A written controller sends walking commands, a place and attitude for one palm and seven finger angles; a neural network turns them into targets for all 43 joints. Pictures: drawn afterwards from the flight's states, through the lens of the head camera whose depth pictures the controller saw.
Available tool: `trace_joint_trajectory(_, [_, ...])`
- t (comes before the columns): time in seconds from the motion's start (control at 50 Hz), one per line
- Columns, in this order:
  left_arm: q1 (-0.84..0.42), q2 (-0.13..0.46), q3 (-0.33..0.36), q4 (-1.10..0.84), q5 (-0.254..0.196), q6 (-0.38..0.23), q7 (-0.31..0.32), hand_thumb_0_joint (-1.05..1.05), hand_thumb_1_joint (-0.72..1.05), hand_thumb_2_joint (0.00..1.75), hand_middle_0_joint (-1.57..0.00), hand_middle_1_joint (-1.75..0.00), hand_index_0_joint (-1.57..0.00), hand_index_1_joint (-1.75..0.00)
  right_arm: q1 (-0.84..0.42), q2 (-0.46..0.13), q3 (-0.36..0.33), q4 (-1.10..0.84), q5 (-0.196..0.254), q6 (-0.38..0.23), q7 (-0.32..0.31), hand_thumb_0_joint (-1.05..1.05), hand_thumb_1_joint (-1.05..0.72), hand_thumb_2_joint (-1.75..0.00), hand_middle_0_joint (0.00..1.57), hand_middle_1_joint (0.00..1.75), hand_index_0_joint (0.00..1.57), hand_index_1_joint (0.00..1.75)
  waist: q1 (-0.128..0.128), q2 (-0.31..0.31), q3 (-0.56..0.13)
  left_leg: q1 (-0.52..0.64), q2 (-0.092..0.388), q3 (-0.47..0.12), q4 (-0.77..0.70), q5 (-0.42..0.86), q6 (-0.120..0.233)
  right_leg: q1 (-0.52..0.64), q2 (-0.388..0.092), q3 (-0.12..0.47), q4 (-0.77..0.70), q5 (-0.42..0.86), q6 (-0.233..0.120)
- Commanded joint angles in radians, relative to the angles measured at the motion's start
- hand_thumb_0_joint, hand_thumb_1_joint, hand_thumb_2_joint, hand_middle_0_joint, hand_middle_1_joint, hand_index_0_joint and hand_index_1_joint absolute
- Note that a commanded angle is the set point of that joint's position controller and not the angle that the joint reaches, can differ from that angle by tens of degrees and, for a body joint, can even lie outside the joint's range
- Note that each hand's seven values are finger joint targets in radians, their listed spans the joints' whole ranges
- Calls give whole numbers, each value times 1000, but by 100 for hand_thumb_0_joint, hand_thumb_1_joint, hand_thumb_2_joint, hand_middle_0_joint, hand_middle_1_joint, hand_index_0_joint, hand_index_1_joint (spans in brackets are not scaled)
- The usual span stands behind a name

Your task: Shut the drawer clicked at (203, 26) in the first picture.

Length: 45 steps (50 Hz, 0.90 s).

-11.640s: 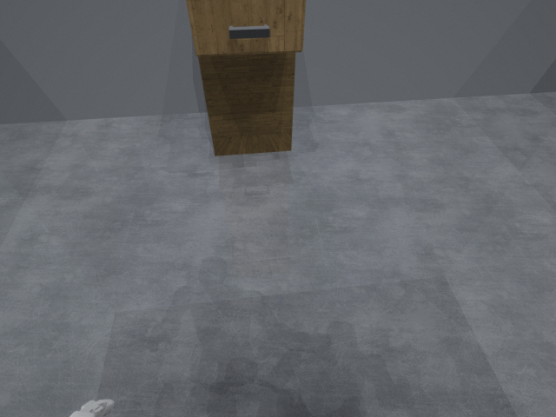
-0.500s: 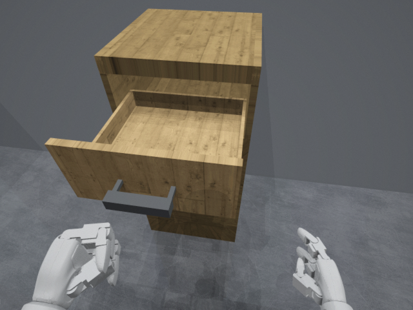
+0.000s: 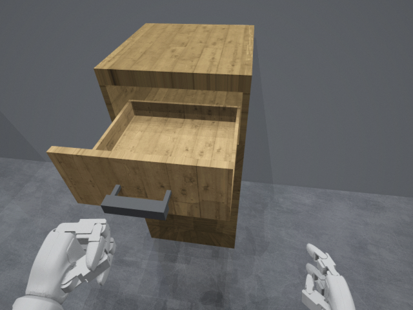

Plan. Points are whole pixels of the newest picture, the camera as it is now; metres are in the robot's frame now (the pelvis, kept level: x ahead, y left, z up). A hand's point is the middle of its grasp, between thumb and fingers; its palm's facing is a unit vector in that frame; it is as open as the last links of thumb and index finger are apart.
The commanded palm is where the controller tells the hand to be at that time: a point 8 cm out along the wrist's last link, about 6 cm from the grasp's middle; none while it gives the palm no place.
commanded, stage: raise the hand and make a fist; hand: left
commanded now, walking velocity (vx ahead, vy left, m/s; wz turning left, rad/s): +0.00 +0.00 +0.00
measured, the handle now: (139, 199) +0.33 +0.19 +0.04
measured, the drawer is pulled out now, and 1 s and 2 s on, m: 0.29 0.29 0.29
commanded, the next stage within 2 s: bring the fist close to the handle in 0.10 s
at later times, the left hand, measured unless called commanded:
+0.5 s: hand (120, 252) +0.18 +0.16 +0.11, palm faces -0.01 -1.00 -0.10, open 3.3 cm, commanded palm +0.14 +0.21 +0.11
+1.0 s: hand (137, 244) +0.22 +0.15 +0.07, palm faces -0.06 -1.00 -0.05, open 3.3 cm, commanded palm +0.20 +0.21 +0.06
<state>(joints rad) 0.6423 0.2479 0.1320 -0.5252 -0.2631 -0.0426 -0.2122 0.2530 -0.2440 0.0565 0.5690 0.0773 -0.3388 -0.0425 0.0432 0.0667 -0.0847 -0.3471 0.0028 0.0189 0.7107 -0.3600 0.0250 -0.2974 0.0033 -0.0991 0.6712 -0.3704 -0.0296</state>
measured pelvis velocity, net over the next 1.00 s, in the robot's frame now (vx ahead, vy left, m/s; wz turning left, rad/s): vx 0.00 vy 0.00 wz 0.00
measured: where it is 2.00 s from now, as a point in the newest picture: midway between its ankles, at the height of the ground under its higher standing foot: outside the picture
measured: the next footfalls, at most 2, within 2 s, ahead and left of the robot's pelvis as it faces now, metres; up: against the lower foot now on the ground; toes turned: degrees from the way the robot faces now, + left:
none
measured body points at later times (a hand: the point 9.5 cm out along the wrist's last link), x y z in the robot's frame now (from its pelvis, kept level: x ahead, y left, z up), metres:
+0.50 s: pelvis +0.01 -0.03 +0.00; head -0.01 -0.05 +0.45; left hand +0.17 +0.21 +0.12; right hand +0.20 -0.26 -0.06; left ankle +0.01 +0.10 -0.72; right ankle -0.01 -0.10 -0.72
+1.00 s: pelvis +0.00 +0.00 -0.01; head +0.03 -0.02 +0.44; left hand +0.21 +0.20 +0.07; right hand +0.18 -0.23 -0.09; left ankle +0.01 +0.10 -0.72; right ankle -0.01 -0.10 -0.72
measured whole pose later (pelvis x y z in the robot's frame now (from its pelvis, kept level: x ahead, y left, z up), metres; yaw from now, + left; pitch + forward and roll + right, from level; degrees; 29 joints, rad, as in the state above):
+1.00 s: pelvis +0.00 +0.00 -0.01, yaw +0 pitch +6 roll +0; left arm 0.42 0.19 0.08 -0.14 -0.23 -0.26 -0.23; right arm 0.24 -0.25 0.03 0.60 0.03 -0.30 -0.03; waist 0.00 0.05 -0.07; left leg -0.51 0.00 0.02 0.80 -0.39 0.02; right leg -0.47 -0.01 -0.10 0.78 -0.42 -0.03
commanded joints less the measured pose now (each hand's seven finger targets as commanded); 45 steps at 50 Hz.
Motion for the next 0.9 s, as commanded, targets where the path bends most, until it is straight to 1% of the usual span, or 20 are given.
trace_joint_trajectory(0.0, [-82,106,98,-175,-27,-83,1,0,90,90,-140,-160,-140,-160,-153,-95,-46,-173,-2,-89,-15,0,-90,-90,20,30,20,30,3,-57,7,29,6,-53,-134,94,4,-56,5,42,-153,71,15])
trace_joint_trajectory(0.06, [-87,126,125,-153,-32,-74,-15,0,90,90,-140,-160,-140,-160,-164,-95,-45,-169,1,-96,-20,0,-90,-90,20,30,20,30,10,-41,13,28,2,-47,-135,104,4,-42,-1,58,-167,82,14])
trace_joint_trajectory(0.1, [-95,134,144,-130,-43,-70,-27,0,90,90,-140,-160,-140,-160,-163,-95,-46,-161,1,-99,-23,0,-90,-90,20,30,20,30,10,-67,12,23,-1,-41,-126,116,5,-34,-6,76,-180,93,20])
trace_joint_trajectory(0.14, [-91,145,164,-129,-55,-72,-37,0,90,90,-140,-160,-140,-160,-171,-94,-45,-160,2,-109,-25,0,-90,-90,20,30,20,30,15,-44,-4,30,-5,-39,-116,132,5,-22,-9,89,-185,115,21])
trace_joint_trajectory(0.16, [-84,157,190,-121,-62,-76,-40,0,90,90,-140,-160,-140,-160,-167,-93,-47,-155,3,-111,-27,0,-90,-90,20,30,20,30,17,-64,-9,31,-3,-38,-113,146,4,-15,-13,93,-187,135,24])
trace_joint_trajectory(0.26, [-145,124,159,-31,-82,-98,-74,0,90,90,-140,-160,-140,-160,-151,-108,-48,-133,1,-123,-37,0,-90,-90,20,30,20,30,-5,-83,34,21,-7,-34,-92,130,3,-49,-24,128,-214,117,41])
trace_joint_trajectory(0.3, [-167,124,153,-3,-77,-112,-80,0,90,90,-140,-160,-140,-160,-142,-112,-52,-126,-3,-129,-37,0,-90,-90,20,30,20,30,-10,-105,23,14,-9,-36,-84,130,4,-49,-31,138,-211,128,49])
trace_joint_trajectory(0.34, [-190,130,146,0,-67,-131,-82,0,90,90,-140,-160,-140,-160,-145,-114,-56,-120,-7,-132,-35,0,-90,-90,20,30,20,30,-13,-78,14,12,-14,-34,-74,133,5,-46,-39,152,-210,137,51])
trace_joint_trajectory(0.4, [-187,131,145,-2,-48,-160,-76,0,90,90,-140,-160,-140,-160,-136,-111,-60,-119,-13,-130,-29,0,-90,-90,20,30,20,30,-9,-57,-28,26,-15,-28,-77,167,7,-29,-38,131,-181,183,44])
trace_joint_trajectory(0.44, [-175,150,177,30,-47,-172,-69,0,90,90,-140,-160,-140,-160,-138,-110,-67,-112,-17,-124,-27,0,-90,-90,20,30,20,30,-5,-88,-51,14,-14,-31,-65,189,6,-13,-40,134,-167,248,50])
trace_joint_trajectory(0.5, [-189,107,144,73,-50,-188,-73,0,90,90,-140,-160,-140,-160,-134,-109,-67,-113,-19,-109,-26,0,-90,-90,20,30,20,30,-14,-89,-29,3,-16,-26,-67,189,5,-32,-36,118,-152,256,48])
trace_joint_trajectory(0.54, [-204,116,147,83,-45,-199,-69,0,90,90,-140,-160,-140,-160,-138,-113,-68,-108,-22,-103,-24,0,-90,-90,20,30,20,30,-12,-59,-36,0,-17,-26,-68,189,5,-32,-33,113,-146,243,41])
trace_joint_trajectory(0.6, [-201,93,123,116,-42,-209,-73,0,90,90,-140,-160,-140,-160,-127,-115,-72,-112,-24,-92,-20,0,-90,-90,20,30,20,30,-20,-97,-44,-11,-17,-27,-62,200,7,-44,-30,100,-127,263,42])
trace_joint_trajectory(0.64, [-208,106,133,128,-35,-221,-69,0,90,90,-140,-160,-140,-160,-131,-115,-75,-107,-27,-85,-19,0,-90,-90,20,30,20,30,-19,-76,-52,-16,-16,-28,-60,205,7,-45,-25,91,-115,255,35])
trace_joint_trajectory(0.7, [-238,78,94,121,-31,-241,-68,0,90,90,-140,-160,-140,-160,-118,-117,-75,-114,-31,-77,-13,0,-90,-90,20,30,20,30,-34,-60,-68,-10,-16,-29,-53,208,8,-72,-19,70,-88,250,30])
trace_joint_trajectory(0.72, [-236,80,96,129,-30,-247,-64,0,90,90,-140,-160,-140,-160,-115,-117,-78,-118,-32,-75,-13,0,-90,-90,20,30,20,30,-33,-84,-77,-17,-16,-32,-49,208,9,-74,-17,69,-80,249,30])
trace_joint_trajectory(0.76, [-249,64,72,127,-20,-260,-51,0,90,90,-140,-160,-140,-160,-114,-117,-76,-119,-35,-69,-10,0,-90,-90,20,30,20,30,-37,-53,-80,-22,-15,-34,-47,203,8,-88,-14,59,-66,231,25])
trace_joint_trajectory(0.78, [-252,66,75,149,-17,-264,-44,0,90,90,-140,-160,-140,-160,-108,-116,-79,-117,-34,-64,-9,0,-90,-90,20,30,20,30,-41,-70,-78,-27,-12,-36,-44,193,7,-102,-11,56,-61,217,24])
trace_joint_trajectory(0.82, [-271,43,38,140,-7,-276,-36,0,90,90,-140,-160,-140,-160,-105,-118,-76,-125,-37,-58,-6,0,-90,-90,20,30,20,30,-45,-45,-88,-25,-11,-40,-40,196,5,-119,-8,44,-38,216,21])
trace_joint_trajectory(0.88, [-254,25,12,156,12,-279,-15,0,90,90,-140,-160,-140,-160,-97,-116,-80,-136,-40,-41,1,0,-90,-90,20,30,20,30,-43,-57,-112,-41,-7,-44,-28,205,3,-130,-6,37,-13,218,18])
